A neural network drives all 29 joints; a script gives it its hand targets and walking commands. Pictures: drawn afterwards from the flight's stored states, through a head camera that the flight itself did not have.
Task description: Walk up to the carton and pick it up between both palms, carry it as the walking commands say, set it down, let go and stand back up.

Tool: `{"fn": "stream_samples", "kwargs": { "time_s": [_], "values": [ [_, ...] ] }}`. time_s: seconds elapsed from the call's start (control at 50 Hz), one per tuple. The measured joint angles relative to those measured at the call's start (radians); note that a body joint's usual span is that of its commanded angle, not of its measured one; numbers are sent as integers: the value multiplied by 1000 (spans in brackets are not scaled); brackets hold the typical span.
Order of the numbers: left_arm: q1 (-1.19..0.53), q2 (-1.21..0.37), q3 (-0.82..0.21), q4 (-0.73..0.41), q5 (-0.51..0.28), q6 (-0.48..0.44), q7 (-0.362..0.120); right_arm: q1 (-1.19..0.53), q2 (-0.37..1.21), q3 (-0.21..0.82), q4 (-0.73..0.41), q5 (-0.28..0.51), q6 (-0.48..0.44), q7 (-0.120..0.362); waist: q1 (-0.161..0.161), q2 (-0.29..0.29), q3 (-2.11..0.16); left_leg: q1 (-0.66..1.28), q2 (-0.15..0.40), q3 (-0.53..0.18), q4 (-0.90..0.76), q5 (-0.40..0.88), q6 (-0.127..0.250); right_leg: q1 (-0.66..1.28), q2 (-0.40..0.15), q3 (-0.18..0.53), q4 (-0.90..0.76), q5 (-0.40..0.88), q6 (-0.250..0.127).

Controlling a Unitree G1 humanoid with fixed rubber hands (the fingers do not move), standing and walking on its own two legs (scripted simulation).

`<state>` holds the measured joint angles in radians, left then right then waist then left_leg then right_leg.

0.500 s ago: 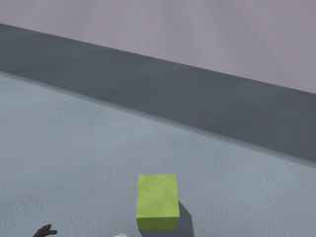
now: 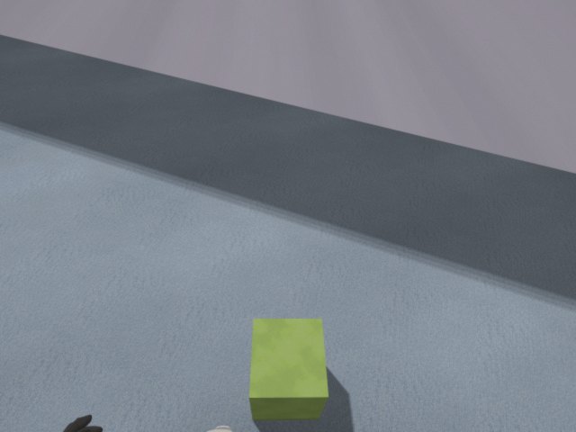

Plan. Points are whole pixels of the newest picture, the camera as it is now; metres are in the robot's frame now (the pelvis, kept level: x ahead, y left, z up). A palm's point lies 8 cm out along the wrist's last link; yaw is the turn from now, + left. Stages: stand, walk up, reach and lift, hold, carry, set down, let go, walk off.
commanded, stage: walk up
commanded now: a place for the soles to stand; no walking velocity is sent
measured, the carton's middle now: (286, 370) +0.42 +0.00 -0.60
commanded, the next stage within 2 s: reach and lift in 0.30 s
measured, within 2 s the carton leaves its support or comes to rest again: neither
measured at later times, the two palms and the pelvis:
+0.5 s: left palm out of the picture +0.15 +0.31 -0.09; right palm out of the picture +0.14 -0.28 -0.08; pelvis -0.01 +0.01 +0.00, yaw +0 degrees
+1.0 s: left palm (139, 376) +0.25 +0.25 -0.14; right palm (448, 389) +0.25 -0.26 -0.13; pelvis -0.01 +0.00 -0.03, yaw +0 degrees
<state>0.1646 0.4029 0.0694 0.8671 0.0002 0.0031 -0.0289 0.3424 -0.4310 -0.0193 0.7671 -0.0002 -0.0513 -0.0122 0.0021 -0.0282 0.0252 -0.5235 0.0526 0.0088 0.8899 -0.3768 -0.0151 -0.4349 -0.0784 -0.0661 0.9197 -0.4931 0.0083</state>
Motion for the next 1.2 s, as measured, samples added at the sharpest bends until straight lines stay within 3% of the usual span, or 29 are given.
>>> {"fn": "stream_samples", "kwargs": {
  "time_s": [0.3,0.44,0.58,0.92,1.2],
  "values": [
    [2,0,0,0,0,-2,0,0,2,0,0,0,0,0,0,0,0,0,-3,-2,0,-1,0,6,-3,-3,-7,0,0],
    [-40,-44,76,-182,0,55,0,-147,77,-41,-74,0,80,10,0,-5,98,2,-3,-1,0,9,-14,5,-1,4,-8,14,14],
    [-92,-51,76,-211,0,55,0,-272,134,-56,-75,-14,86,17,0,-5,139,-28,-3,1,0,6,-14,-24,-1,6,-12,15,20],
    [-278,-141,67,-241,0,17,36,-472,136,-84,-75,-15,76,18,0,-5,57,-396,-3,1,69,27,-14,-406,-1,20,84,22,23],
    [-560,-155,89,-240,-9,88,55,-764,136,-100,-75,-14,115,18,0,6,-11,-656,-3,2,89,96,-14,-686,2,30,138,75,12]
  ]
}}
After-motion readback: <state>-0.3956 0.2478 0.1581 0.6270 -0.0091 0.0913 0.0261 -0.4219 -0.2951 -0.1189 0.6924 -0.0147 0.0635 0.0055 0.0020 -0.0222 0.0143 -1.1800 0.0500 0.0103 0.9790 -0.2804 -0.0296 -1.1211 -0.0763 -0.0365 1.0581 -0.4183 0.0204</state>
